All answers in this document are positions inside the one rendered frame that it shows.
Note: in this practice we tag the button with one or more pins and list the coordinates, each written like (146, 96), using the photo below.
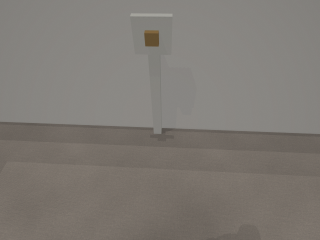
(151, 38)

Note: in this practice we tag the panel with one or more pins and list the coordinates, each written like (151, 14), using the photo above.
(162, 22)

